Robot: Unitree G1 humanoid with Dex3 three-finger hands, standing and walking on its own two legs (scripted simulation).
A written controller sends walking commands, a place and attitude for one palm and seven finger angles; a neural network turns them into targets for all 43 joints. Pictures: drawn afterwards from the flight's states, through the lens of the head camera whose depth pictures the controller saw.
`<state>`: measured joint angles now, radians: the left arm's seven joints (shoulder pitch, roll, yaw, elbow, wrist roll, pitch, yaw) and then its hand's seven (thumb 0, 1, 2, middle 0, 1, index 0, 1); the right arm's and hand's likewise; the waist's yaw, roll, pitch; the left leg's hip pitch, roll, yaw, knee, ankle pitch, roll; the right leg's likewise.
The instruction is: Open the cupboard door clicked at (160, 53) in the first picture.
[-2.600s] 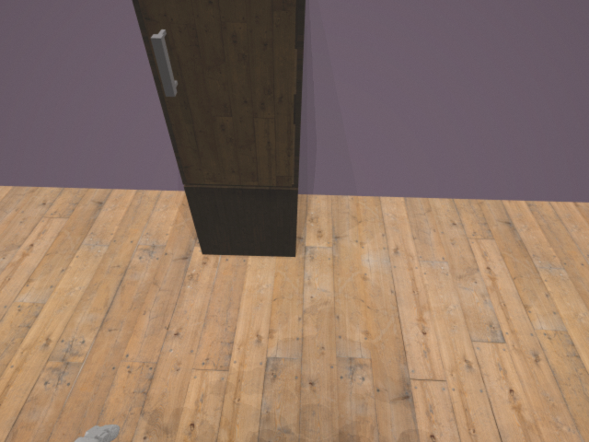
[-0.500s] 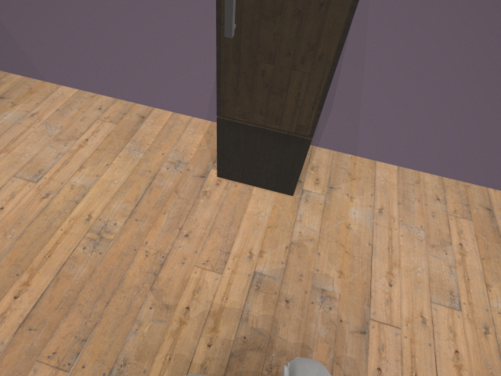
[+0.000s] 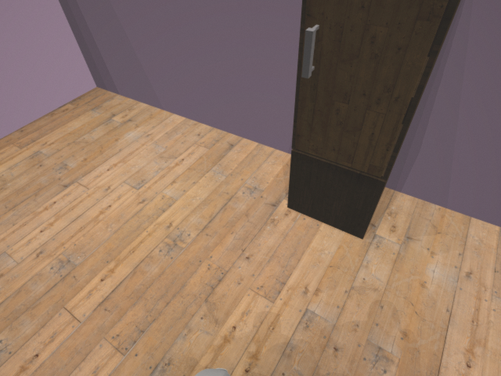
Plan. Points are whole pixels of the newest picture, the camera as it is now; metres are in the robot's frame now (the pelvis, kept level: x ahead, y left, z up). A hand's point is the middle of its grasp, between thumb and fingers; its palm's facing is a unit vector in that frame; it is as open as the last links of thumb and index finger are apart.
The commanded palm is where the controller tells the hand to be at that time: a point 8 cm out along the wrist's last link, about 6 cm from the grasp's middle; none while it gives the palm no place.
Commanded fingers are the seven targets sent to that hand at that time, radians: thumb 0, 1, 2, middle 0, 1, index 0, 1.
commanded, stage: walk to a spot facing it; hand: left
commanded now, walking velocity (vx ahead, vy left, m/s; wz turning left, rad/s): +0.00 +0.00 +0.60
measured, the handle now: (311, 51) +1.01 -0.15 +0.08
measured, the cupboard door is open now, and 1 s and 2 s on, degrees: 0 0 0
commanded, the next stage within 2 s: turn to face it in 0.46 s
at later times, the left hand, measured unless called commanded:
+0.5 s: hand out of the picture +0.02 +0.25 -0.19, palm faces +0.35 -0.91 -0.23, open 7.4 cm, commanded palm none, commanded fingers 0.00 0.90 0.90 -0.20 -0.30 -0.20 -0.30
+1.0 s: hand (142, 363) +0.19 +0.23 -0.17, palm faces +0.28 -0.93 -0.23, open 7.3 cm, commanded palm none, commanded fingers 0.00 0.90 0.90 -0.20 -0.30 -0.20 -0.30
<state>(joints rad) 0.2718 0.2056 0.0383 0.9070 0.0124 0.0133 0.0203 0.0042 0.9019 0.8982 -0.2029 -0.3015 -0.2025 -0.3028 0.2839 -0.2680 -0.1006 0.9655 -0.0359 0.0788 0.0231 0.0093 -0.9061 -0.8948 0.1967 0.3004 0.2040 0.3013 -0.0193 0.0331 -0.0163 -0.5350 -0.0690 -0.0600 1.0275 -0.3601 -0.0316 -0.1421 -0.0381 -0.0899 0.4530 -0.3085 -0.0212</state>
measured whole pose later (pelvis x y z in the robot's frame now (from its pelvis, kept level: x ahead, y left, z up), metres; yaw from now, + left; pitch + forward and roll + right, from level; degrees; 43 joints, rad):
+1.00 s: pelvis +0.18 +0.04 -0.01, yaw +14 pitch -2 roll +1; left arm 0.21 0.15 0.04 0.96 0.01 0.02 0.01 0.00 0.92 0.90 -0.20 -0.30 -0.20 -0.30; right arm 0.24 -0.19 -0.05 1.03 -0.01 0.05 -0.02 0.01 -0.91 -0.89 0.20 0.30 0.20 0.30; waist 0.00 0.03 0.11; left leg -0.35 0.03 0.03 1.06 -0.49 -0.03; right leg -0.31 0.01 -0.05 0.53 -0.18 -0.06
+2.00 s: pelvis +0.15 +0.04 +0.00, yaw -20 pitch -1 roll +1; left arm 0.15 0.18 0.04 0.91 0.01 0.03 0.00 0.00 0.90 0.90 -0.20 -0.30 -0.20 -0.30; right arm 0.22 -0.26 -0.08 0.96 -0.02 0.07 -0.01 0.01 -0.91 -0.90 0.19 0.30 0.20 0.30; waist -0.03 0.04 0.08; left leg -0.50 0.12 0.02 1.12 -0.36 -0.09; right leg -0.24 0.01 -0.02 0.50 -0.25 -0.05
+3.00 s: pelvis +0.23 -0.01 +0.00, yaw -29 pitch -2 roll +0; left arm 0.29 0.15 0.04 1.07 0.01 -0.07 0.02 -0.02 0.94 0.90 -0.20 -0.30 -0.20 -0.30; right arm 0.37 -0.17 -0.07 1.12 -0.03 0.01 0.01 0.01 -0.91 -0.90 0.19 0.30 0.20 0.30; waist -0.02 0.04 -0.01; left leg -0.50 0.11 0.07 1.04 -0.25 -0.02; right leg -0.07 -0.03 -0.16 0.36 -0.26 -0.03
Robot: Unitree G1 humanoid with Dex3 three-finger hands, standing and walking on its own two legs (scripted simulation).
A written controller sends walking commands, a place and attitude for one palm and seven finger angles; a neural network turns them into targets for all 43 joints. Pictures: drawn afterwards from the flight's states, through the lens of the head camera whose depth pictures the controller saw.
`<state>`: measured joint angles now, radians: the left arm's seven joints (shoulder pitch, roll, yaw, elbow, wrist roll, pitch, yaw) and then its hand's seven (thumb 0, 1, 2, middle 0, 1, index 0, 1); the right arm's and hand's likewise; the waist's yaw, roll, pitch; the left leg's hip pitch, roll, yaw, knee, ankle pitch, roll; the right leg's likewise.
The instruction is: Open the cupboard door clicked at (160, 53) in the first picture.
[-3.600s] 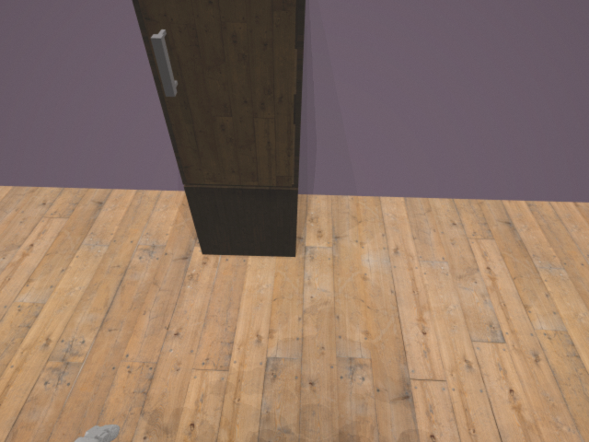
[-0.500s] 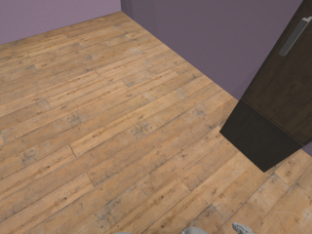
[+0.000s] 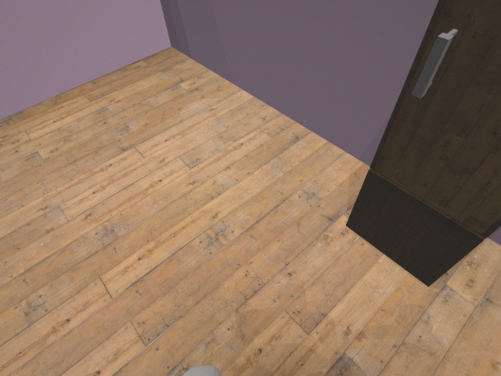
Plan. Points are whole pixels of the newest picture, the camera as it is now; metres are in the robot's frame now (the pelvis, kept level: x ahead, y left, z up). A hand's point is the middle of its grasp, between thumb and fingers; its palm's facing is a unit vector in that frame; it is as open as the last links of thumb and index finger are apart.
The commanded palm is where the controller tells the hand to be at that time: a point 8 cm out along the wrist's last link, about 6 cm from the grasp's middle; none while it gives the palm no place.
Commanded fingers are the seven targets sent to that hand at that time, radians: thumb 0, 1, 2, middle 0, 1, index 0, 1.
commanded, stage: turn to face it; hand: left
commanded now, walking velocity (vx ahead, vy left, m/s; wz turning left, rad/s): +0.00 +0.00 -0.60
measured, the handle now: (435, 64) +0.76 -0.38 +0.09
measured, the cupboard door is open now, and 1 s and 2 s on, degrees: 0 0 0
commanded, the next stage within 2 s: take the last steps up to it in 1.20 s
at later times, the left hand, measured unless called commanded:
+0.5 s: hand out of the picture +0.11 +0.26 -0.16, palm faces -0.20 -0.95 -0.22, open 7.4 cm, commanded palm none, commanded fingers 0.00 0.90 0.90 -0.20 -0.30 -0.20 -0.30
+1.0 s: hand (201, 356) +0.17 +0.11 -0.14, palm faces -0.54 -0.80 -0.26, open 7.4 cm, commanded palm none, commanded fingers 0.00 0.90 0.90 -0.20 -0.30 -0.20 -0.30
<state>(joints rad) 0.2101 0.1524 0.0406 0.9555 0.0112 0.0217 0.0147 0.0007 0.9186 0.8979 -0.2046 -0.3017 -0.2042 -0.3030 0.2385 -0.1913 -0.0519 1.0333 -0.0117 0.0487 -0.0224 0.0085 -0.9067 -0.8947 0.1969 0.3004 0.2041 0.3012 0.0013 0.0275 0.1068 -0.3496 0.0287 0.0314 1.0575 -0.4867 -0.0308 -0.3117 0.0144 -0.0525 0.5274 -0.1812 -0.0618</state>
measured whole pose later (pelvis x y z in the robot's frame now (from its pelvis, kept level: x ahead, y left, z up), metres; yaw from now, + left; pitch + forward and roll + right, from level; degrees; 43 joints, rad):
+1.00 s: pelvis -0.03 +0.01 +0.01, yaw -34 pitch -1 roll +1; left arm 0.15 0.18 0.04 0.91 0.01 0.03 0.00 0.00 0.90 0.90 -0.20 -0.30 -0.20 -0.30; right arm 0.22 -0.26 -0.08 0.96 -0.02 0.07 -0.01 0.01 -0.91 -0.90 0.19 0.30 0.20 0.30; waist -0.03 0.04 0.08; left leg -0.50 0.12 0.02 1.12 -0.36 -0.09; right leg -0.24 0.01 -0.02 0.50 -0.25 -0.05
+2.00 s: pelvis +0.04 -0.06 +0.01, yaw -43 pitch -2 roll +0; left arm 0.29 0.15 0.04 1.07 0.01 -0.07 0.02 -0.02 0.94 0.90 -0.20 -0.30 -0.20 -0.30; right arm 0.37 -0.17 -0.07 1.12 -0.03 0.01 0.01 0.01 -0.91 -0.90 0.19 0.30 0.20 0.30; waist -0.02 0.04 -0.01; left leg -0.50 0.11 0.07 1.04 -0.25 -0.02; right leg -0.07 -0.03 -0.16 0.36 -0.26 -0.03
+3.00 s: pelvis +0.21 -0.17 +0.01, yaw -42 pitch +0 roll +3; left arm 0.15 0.13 0.03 0.97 0.02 0.01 0.04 0.00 0.91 0.90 -0.21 -0.30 -0.20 -0.30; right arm 0.19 -0.22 -0.09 1.04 -0.02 0.08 -0.01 0.01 -0.91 -0.90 0.19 0.30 0.20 0.30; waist 0.00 0.05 0.09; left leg -0.43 0.00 -0.03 1.17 -0.41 -0.07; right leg -0.31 -0.06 -0.09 0.51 -0.20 -0.05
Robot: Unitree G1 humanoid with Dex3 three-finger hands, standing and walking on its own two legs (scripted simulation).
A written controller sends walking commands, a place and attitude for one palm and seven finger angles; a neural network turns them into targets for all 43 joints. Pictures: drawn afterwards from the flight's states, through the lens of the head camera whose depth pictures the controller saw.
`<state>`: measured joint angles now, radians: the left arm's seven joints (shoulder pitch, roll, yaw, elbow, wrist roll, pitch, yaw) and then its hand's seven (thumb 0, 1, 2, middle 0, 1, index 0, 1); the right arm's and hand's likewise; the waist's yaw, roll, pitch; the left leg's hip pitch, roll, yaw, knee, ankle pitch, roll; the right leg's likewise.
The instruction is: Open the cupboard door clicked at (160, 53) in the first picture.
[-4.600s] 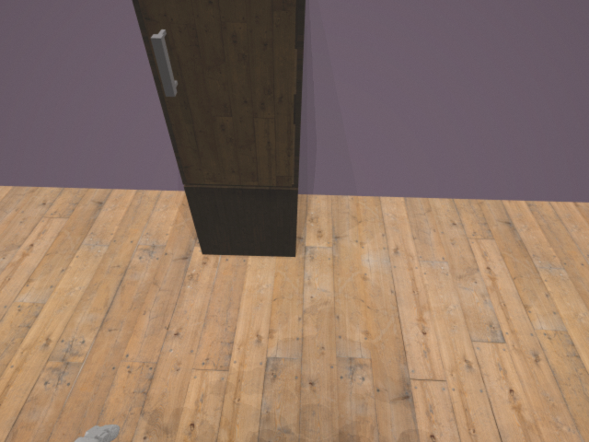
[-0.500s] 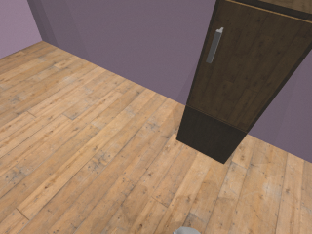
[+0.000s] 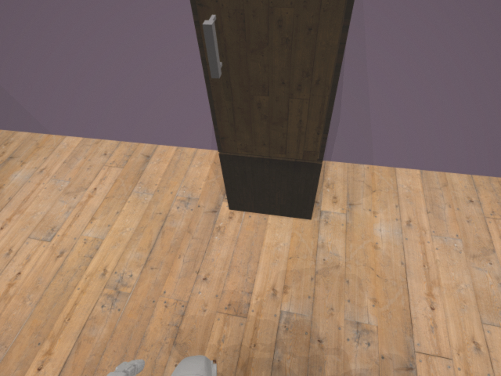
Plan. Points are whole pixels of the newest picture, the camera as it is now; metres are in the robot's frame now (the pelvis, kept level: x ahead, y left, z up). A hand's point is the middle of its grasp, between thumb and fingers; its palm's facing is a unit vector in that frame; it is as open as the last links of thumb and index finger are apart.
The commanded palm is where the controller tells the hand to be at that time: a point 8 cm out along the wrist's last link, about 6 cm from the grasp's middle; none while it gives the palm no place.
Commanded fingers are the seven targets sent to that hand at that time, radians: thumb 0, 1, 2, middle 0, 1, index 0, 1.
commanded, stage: turn to face it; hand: left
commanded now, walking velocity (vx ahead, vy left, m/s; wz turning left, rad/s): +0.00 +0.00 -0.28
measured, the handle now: (214, 47) +0.87 +0.12 +0.08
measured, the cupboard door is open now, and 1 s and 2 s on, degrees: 0 0 0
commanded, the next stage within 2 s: take the last steps up to it in 0.20 s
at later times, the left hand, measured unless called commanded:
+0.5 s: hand out of the picture +0.07 +0.25 -0.17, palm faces -0.12 -0.98 -0.17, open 7.4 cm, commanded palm none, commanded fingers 0.00 0.90 0.90 -0.20 -0.30 -0.20 -0.30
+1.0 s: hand (171, 373) +0.15 +0.16 -0.16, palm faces -0.09 -0.97 -0.23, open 7.2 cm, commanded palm none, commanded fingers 0.00 0.90 0.90 -0.20 -0.30 -0.20 -0.30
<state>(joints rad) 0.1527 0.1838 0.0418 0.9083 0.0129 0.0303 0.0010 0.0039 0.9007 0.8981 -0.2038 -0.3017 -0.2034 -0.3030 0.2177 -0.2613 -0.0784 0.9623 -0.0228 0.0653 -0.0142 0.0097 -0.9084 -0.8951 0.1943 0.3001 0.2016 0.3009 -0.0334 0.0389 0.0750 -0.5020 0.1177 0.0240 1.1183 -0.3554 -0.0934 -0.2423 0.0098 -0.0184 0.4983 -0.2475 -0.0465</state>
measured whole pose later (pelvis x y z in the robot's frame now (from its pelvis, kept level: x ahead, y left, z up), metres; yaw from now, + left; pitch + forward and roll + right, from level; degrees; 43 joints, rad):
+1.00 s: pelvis +0.10 -0.02 +0.01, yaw -8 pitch -2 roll +0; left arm 0.29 0.15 0.04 1.07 0.01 -0.07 0.02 -0.02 0.94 0.90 -0.20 -0.30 -0.20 -0.30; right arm 0.37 -0.17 -0.07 1.12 -0.03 0.01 0.01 0.01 -0.91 -0.90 0.19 0.30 0.20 0.30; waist -0.02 0.04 -0.01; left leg -0.50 0.11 0.07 1.04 -0.25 -0.02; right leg -0.07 -0.03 -0.16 0.36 -0.26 -0.03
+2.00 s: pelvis +0.29 -0.02 +0.00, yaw -8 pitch +0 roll +3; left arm 0.15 0.13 0.03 0.97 0.02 0.01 0.04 0.00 0.91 0.90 -0.21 -0.30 -0.20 -0.30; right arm 0.19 -0.22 -0.09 1.04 -0.02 0.08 -0.01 0.01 -0.91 -0.90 0.19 0.30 0.20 0.30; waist 0.00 0.05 0.09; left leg -0.43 0.00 -0.03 1.17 -0.41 -0.07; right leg -0.31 -0.06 -0.09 0.51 -0.20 -0.05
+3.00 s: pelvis +0.29 +0.01 -0.01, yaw -8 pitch -1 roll -1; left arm 0.26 0.16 0.02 1.00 0.01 -0.01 0.05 0.00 0.94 0.90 -0.20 -0.30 -0.20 -0.30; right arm 0.26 -0.16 -0.04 1.03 -0.02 0.00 -0.05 0.01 -0.93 -0.89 0.20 0.30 0.20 0.30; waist -0.02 0.00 -0.03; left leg -0.17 0.05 0.04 0.60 -0.41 -0.01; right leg -0.17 -0.01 -0.09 0.55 -0.35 0.00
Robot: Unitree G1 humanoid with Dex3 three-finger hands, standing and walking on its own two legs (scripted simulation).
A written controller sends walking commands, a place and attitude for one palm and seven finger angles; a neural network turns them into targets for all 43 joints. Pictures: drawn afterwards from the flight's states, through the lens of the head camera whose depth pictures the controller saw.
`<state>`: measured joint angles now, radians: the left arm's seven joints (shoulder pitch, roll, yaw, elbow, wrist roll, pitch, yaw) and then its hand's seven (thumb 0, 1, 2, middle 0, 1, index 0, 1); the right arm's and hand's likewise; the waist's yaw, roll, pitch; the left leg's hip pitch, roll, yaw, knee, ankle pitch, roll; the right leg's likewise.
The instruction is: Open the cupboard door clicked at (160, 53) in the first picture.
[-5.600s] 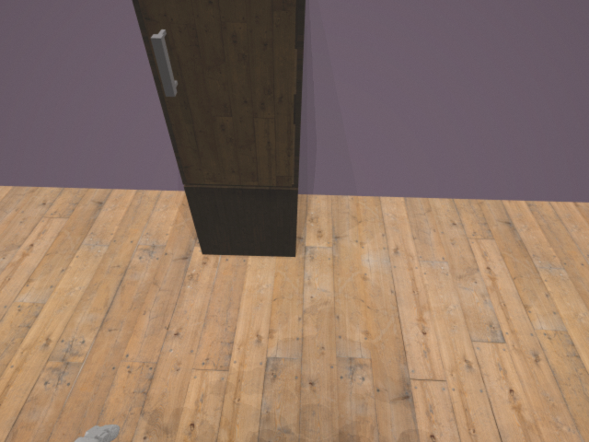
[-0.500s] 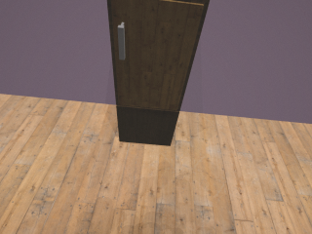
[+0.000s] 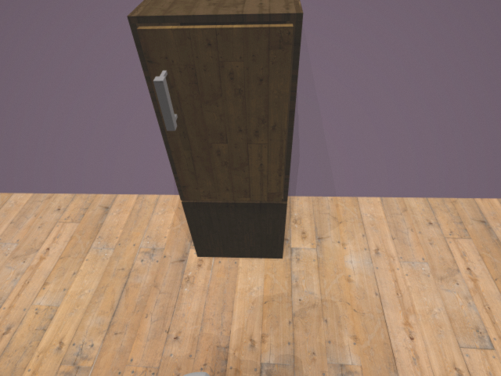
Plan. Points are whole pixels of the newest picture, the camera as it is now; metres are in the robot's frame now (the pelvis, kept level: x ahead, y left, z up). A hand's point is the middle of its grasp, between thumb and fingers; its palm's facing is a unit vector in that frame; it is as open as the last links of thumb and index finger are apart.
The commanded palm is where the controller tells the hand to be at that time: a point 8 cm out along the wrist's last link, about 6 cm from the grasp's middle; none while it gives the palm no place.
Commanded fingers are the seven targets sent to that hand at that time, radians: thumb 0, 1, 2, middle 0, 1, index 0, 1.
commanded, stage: take the last steps up to it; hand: left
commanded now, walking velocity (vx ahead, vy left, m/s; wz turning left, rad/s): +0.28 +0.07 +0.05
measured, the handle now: (168, 100) +0.75 +0.25 +0.07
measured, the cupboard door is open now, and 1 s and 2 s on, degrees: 0 0 0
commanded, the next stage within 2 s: come to a stop and stand still in 0.32 s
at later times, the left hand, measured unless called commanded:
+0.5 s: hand out of the picture +0.17 +0.26 -0.19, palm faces +0.06 -0.98 -0.19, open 7.4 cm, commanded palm none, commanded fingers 0.00 0.90 0.90 -0.20 -0.30 -0.20 -0.30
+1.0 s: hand (160, 315) +0.28 +0.21 -0.16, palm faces +0.05 -0.96 -0.28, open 7.3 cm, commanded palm none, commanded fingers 0.00 0.90 0.90 -0.20 -0.30 -0.20 -0.30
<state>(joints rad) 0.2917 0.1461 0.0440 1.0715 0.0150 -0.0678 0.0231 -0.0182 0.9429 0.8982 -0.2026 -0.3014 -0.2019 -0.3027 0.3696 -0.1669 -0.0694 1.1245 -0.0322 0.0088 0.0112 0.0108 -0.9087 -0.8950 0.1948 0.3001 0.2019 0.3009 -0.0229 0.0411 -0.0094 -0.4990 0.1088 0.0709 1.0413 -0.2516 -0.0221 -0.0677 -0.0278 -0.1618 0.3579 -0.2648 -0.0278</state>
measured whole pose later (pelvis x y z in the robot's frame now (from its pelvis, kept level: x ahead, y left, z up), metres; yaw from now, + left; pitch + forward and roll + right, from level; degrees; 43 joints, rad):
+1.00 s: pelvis +0.20 +0.03 -0.01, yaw +1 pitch +0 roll +3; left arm 0.15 0.13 0.03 0.97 0.02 0.01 0.04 0.00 0.91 0.90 -0.21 -0.30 -0.20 -0.30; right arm 0.19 -0.22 -0.09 1.04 -0.02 0.08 -0.01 0.01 -0.91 -0.90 0.19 0.30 0.20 0.30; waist 0.00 0.05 0.09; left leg -0.43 0.00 -0.03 1.17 -0.41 -0.07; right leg -0.31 -0.06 -0.09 0.51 -0.20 -0.05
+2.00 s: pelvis +0.19 +0.06 -0.02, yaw +1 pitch -1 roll -1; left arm 0.26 0.16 0.02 1.00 0.01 -0.01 0.05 0.00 0.94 0.90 -0.20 -0.30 -0.20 -0.30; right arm 0.26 -0.16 -0.04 1.03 -0.02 0.00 -0.05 0.01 -0.93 -0.89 0.20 0.30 0.20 0.30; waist -0.02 0.00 -0.03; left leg -0.17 0.05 0.04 0.60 -0.41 -0.01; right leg -0.17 -0.01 -0.09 0.55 -0.35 0.00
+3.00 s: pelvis +0.09 +0.07 -0.07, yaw +6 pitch +7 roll -2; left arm 0.12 0.37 0.18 0.15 -0.27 -0.19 -0.43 0.01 0.21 0.60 -0.25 -0.74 -0.25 -0.75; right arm 0.25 -0.22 0.09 0.53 0.05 -0.25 -0.09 0.02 -0.90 -0.89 0.20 0.30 0.21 0.30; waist -0.01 0.02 -0.06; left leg -0.73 -0.02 -0.05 1.04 -0.43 0.02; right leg -0.69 0.02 -0.04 0.98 -0.42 0.00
